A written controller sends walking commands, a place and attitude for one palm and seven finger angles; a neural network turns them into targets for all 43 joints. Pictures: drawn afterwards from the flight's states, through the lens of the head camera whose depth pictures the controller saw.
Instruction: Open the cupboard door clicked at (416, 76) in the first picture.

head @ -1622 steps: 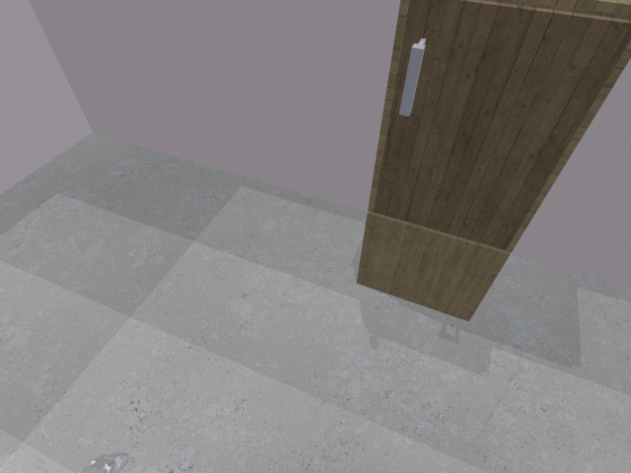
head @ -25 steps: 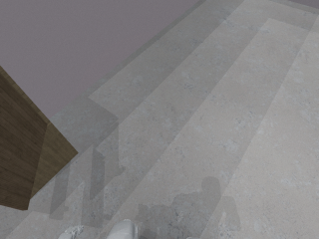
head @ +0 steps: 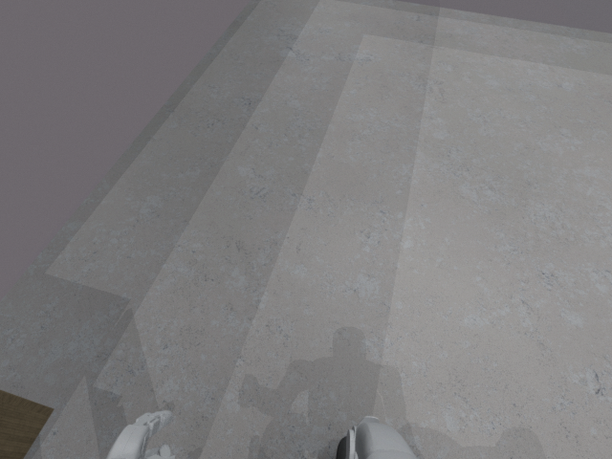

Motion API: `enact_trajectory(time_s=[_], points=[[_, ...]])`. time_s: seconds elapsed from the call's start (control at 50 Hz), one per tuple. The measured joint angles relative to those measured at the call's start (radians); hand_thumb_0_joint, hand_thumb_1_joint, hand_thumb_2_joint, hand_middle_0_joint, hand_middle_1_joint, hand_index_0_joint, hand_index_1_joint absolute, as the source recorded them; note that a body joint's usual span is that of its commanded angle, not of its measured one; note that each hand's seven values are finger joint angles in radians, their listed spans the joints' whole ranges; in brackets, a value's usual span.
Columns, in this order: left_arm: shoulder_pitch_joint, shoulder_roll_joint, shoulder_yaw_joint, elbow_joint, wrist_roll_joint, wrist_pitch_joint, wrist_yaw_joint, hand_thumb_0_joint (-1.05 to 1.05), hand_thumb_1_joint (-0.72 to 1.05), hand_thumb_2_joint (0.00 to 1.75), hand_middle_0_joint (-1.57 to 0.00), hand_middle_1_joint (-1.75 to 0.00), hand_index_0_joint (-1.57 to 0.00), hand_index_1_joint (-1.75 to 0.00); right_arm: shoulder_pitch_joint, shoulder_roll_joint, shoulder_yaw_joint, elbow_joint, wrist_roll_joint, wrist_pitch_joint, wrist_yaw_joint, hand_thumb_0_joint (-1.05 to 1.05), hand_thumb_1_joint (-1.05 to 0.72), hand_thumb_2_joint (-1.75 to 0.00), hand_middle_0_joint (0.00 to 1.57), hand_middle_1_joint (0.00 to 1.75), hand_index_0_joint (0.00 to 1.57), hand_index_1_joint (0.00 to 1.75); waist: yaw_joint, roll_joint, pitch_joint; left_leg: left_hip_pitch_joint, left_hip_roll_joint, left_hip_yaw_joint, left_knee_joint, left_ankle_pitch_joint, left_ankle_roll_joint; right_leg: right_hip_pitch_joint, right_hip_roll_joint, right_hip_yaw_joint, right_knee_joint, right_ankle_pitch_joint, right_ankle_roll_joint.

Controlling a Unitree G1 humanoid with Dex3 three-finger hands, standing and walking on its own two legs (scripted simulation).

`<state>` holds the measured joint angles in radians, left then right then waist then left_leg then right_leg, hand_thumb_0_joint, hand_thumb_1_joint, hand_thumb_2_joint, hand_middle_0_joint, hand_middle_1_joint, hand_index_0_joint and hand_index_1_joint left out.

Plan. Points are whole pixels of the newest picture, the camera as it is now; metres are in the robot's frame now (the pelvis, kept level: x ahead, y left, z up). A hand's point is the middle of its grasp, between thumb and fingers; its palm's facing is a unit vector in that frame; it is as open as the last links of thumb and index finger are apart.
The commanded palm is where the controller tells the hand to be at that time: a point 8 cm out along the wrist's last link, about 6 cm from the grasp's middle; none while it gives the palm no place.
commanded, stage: walk to a spot facing it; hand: left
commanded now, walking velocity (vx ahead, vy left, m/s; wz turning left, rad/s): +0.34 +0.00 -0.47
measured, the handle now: out of the picture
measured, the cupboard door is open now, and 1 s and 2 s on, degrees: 44 44 44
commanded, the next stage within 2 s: turn to face it in 1.08 s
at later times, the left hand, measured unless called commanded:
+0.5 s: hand (217, 390) +0.23 +0.15 -0.17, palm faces -0.09 -0.98 -0.20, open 7.3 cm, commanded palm none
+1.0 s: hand (291, 196) +0.63 +0.04 -0.16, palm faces -0.40 -0.89 -0.20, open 7.4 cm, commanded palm none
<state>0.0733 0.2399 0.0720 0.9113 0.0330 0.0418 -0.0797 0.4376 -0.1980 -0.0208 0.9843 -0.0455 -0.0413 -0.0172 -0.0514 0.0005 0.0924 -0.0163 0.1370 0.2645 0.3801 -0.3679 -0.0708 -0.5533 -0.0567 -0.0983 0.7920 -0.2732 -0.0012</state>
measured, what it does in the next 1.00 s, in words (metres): walks ahead, turning right: right foot, then left foot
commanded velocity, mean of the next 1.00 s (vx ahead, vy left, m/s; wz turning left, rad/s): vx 0.36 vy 0.00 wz -0.28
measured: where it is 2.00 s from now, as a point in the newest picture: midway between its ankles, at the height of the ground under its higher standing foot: (375, 295)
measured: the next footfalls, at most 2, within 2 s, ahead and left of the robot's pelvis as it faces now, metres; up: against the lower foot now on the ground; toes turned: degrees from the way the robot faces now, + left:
right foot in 0.06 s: +0.14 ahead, -0.12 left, +0.00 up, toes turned -9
left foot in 0.56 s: +0.42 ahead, +0.05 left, +0.00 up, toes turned -6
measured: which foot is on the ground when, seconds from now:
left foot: down 0.00-0.06, up 0.08-0.54, down 0.56-1.00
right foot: up 0.00-0.04, down 0.06-0.56, up 0.58-1.00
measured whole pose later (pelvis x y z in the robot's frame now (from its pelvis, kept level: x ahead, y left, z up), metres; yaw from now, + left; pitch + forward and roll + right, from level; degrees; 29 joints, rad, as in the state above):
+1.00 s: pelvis +0.46 -0.10 +0.00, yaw -21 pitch +1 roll +0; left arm 0.10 0.21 0.07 0.99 0.03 0.00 -0.05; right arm 0.46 -0.19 -0.03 1.10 -0.04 -0.05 -0.01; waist -0.06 0.00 0.06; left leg 0.01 0.08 0.25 0.34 -0.36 -0.04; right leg -0.50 -0.06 -0.10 0.65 -0.18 -0.03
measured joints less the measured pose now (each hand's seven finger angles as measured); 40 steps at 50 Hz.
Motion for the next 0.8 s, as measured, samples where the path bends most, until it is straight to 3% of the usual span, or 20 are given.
enact_trajectory(time_s=[0.04,0.08,0.14,0.18,0.26,0.36,0.48,0.54,0.56,0.6,0.66,0.72,0.8], points=[[-0.021,-0.002,-0.005,-0.008,-0.001,-0.011,-0.001,0.01,0.91,0.9,-0.2,-0.3,-0.2,-0.3,0.027,-0.008,-0.001,0.015,0.001,0.006,0.003,0.01,-0.9,-0.9,0.2,0.3,0.2,0.3,-0.011,0.013,0.005,0.016,0.026,0.02,0.055,-0.054,-0.024,0.057,0.023,-0.025,-0.098,-0.011,-0.026],[-0.028,0.007,-0.007,-0.026,-0.001,-0.047,0.006,0.01,0.91,0.9,-0.2,-0.3,-0.2,-0.3,0.045,-0.005,0.002,0.034,0.016,0.021,0.011,0.01,-0.9,-0.9,0.2,0.3,0.2,0.3,-0.004,-0.003,0.004,-0.047,0.048,0.006,0.279,-0.115,-0.018,0.106,0.034,-0.022,-0.156,0.062,-0.068],[-0.02,-0.006,-0.007,-0.026,-0.02,-0.073,0.036,0.01,0.91,0.9,-0.2,-0.3,-0.2,-0.3,-0.032,-0.015,-0.006,0.053,0.031,0.054,0.017,0.01,-0.9,-0.9,0.2,0.3,0.2,0.29,-0.006,0.013,0.037,-0.259,0.027,-0.162,0.738,-0.113,0.011,0.134,0.069,-0.014,-0.105,0.003,-0.089],[0.006,-0.017,-0.013,-0.013,-0.02,-0.07,0.051,0.0,0.91,0.9,-0.2,-0.3,-0.2,-0.3,-0.094,-0.016,-0.014,0.038,0.029,0.054,0.016,0.01,-0.9,-0.9,0.2,0.3,0.2,0.29,-0.01,0.015,0.037,-0.376,0.019,-0.197,0.821,-0.043,0.01,0.184,0.09,0.0,-0.172,-0.001,-0.087],[0.073,-0.043,-0.023,0.032,-0.014,-0.076,0.06,0.0,0.91,0.9,-0.2,-0.3,-0.2,-0.3,-0.197,-0.007,-0.02,-0.017,0.02,0.039,0.02,0.01,-0.9,-0.9,0.2,0.3,0.2,0.29,-0.002,0.002,0.014,-0.517,0.015,-0.208,0.711,0.052,0.001,0.283,0.113,0.041,-0.325,0.041,-0.092],[0.153,-0.045,-0.013,0.08,-0.016,-0.1,0.065,0.0,0.94,0.9,-0.21,-0.3,-0.21,-0.3,-0.285,0.004,-0.024,-0.051,0.019,0.029,0.03,0.01,-0.91,-0.9,0.2,0.3,0.19,0.29,0.038,0.002,-0.018,-0.575,-0.004,-0.219,0.55,0.139,-0.003,0.398,0.133,0.079,-0.433,0.031,-0.091],[0.255,-0.052,-0.023,0.135,-0.014,-0.11,0.074,0.0,0.92,0.9,-0.2,-0.3,-0.2,-0.3,-0.37,0.012,-0.022,-0.057,0.024,0.028,0.041,0.01,-0.9,-0.9,0.2,0.3,0.19,0.29,0.093,-0.001,-0.028,-0.533,-0.046,-0.193,0.367,0.15,0.017,0.534,0.136,0.115,-0.473,-0.045,-0.073],[0.306,-0.052,-0.025,0.167,-0.015,-0.105,0.077,0.0,0.92,0.9,-0.2,-0.3,-0.2,-0.3,-0.395,0.022,-0.015,-0.065,0.022,0.01,0.041,0.01,-0.9,-0.9,0.2,0.3,0.19,0.29,0.103,-0.021,-0.028,-0.45,-0.085,-0.166,0.225,0.169,0.046,0.571,0.119,0.134,-0.411,-0.127,-0.055],[0.327,-0.057,-0.024,0.176,-0.017,-0.101,0.076,0.0,0.92,0.9,-0.2,-0.3,-0.2,-0.3,-0.395,0.019,-0.01,-0.072,0.017,-0.003,0.04,0.01,-0.9,-0.9,0.2,0.3,0.2,0.29,0.104,-0.014,-0.033,-0.412,-0.086,-0.169,0.177,0.196,0.071,0.55,0.124,0.137,-0.326,-0.166,-0.05],[0.328,-0.057,-0.025,0.196,-0.022,-0.085,0.07,0.01,0.91,0.9,-0.2,-0.3,-0.2,-0.3,-0.391,0.025,-0.007,-0.078,0.008,-0.025,0.03,0.0,-0.9,-0.9,0.2,0.3,0.2,0.29,0.098,-0.025,-0.023,-0.403,-0.09,-0.148,0.238,0.189,0.117,0.429,0.111,0.127,0.019,-0.207,-0.045],[0.294,-0.049,-0.017,0.195,-0.011,-0.067,0.064,0.01,0.91,0.9,-0.2,-0.3,-0.2,-0.3,-0.333,0.035,-0.004,-0.07,0.008,-0.027,0.02,0.0,-0.9,-0.9,0.2,0.3,0.2,0.29,0.091,-0.04,-0.025,-0.341,-0.101,-0.126,0.226,0.123,0.122,0.232,0.076,0.106,0.394,-0.145,-0.038],[0.233,-0.044,-0.008,0.158,-0.001,-0.058,0.052,0.01,0.91,0.9,-0.2,-0.3,-0.2,-0.3,-0.255,0.043,-0.004,-0.025,0.012,-0.03,0.009,0.0,-0.9,-0.9,0.2,0.3,0.2,0.29,0.092,-0.039,-0.024,-0.263,-0.11,-0.119,0.125,0.139,0.112,0.08,0.027,0.097,0.453,-0.032,-0.019],[0.171,-0.052,-0.004,0.11,0.0,-0.055,0.042,0.01,0.91,0.9,-0.2,-0.3,-0.2,-0.3,-0.157,0.022,-0.02,0.037,0.019,-0.026,-0.001,0.0,-0.93,-0.9,0.2,0.3,0.2,0.3,0.08,-0.019,-0.034,-0.162,-0.108,-0.099,0.004,0.149,0.111,-0.03,-0.019,0.096,0.305,0.057,0.001]])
